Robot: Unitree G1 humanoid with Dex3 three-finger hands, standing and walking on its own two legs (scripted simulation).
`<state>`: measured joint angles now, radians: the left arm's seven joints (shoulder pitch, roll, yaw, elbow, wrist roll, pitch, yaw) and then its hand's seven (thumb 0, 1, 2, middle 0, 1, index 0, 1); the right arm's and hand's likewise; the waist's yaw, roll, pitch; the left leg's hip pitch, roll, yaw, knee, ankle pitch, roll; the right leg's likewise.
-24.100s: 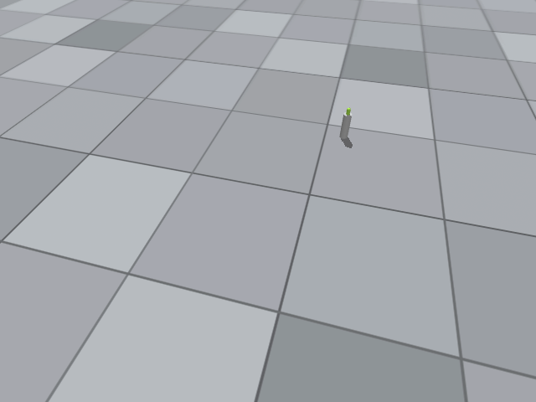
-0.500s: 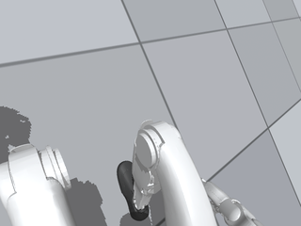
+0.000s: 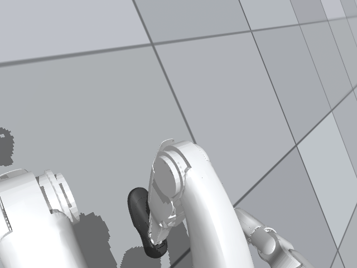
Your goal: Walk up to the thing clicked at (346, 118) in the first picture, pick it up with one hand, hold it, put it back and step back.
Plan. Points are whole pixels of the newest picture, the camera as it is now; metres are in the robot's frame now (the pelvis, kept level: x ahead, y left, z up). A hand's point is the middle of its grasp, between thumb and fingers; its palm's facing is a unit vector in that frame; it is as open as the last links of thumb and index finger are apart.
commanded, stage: loosen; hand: left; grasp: from the side
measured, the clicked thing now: out of the picture +0.45 +0.31 -0.19
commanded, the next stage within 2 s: open in 0.02 s
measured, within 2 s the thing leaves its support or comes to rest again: neither
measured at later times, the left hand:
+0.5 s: hand out of the picture +0.45 +0.30 -0.15, palm faces +0.28 -0.96 -0.01, open 12.3 cm
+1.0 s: hand out of the picture +0.44 +0.38 -0.08, palm faces +0.33 -0.94 -0.09, open 17.0 cm
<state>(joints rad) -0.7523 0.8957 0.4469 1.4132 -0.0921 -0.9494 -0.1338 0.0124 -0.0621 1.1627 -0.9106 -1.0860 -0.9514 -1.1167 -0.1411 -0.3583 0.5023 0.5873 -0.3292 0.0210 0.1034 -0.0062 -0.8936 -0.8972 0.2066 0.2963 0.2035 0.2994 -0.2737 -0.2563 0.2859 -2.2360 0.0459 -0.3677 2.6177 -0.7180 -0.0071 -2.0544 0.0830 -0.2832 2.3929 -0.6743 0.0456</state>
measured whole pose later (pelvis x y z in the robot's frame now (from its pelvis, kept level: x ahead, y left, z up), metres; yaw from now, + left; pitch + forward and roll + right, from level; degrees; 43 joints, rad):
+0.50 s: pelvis -0.01 +0.00 +0.00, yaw -1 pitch +15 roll -18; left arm -0.78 0.92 0.44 1.48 -0.13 -0.99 -0.16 0.00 -0.20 0.35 -0.59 -0.48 -0.60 -0.46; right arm -0.13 -0.37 0.53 0.55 -0.32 0.03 0.10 -0.01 -0.90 -0.89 0.21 0.30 0.20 0.30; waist -0.28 -0.25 0.27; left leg -2.23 0.05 -0.38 2.61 -0.70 0.00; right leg -2.05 0.09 -0.29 2.38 -0.65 0.05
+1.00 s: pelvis +0.00 +0.00 +0.01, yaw +1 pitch +19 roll -16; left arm -0.70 0.94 0.54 1.23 -0.15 -0.81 -0.26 -0.01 -0.45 0.05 -0.10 -0.04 -0.11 -0.03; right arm -0.05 -0.36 0.42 0.56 -0.25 0.07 0.08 -0.01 -0.90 -0.90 0.21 0.30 0.21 0.30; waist -0.23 -0.17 0.18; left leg -2.25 0.06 -0.32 2.57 -0.70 0.01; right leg -2.08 0.08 -0.25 2.37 -0.66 0.04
